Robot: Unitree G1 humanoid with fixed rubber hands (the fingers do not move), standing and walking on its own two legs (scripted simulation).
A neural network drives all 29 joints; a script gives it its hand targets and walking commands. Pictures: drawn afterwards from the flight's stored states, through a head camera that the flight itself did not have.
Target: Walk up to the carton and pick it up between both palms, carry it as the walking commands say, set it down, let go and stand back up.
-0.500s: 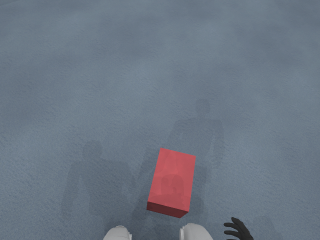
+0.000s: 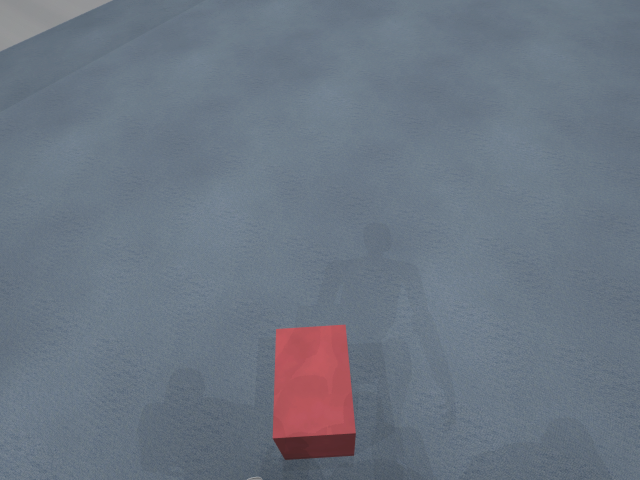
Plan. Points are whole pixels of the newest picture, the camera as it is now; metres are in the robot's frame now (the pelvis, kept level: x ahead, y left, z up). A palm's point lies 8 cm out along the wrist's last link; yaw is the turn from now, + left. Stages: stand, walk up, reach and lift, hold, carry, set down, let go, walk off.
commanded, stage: walk up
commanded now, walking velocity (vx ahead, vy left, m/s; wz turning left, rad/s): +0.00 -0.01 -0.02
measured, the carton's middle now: (315, 392) +0.45 +0.03 -0.65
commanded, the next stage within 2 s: stand in 1.26 s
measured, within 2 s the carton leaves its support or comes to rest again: neither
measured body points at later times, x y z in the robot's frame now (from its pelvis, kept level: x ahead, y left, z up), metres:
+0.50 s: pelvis +0.03 -0.03 +0.00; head +0.03 -0.05 +0.45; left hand +0.01 +0.18 -0.16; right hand +0.06 -0.24 -0.17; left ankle +0.05 +0.09 -0.74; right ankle -0.06 -0.09 -0.74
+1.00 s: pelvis +0.05 -0.06 -0.01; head +0.05 -0.07 +0.44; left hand +0.00 +0.13 -0.17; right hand +0.02 -0.25 -0.18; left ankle +0.05 +0.09 -0.74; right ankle -0.06 -0.09 -0.74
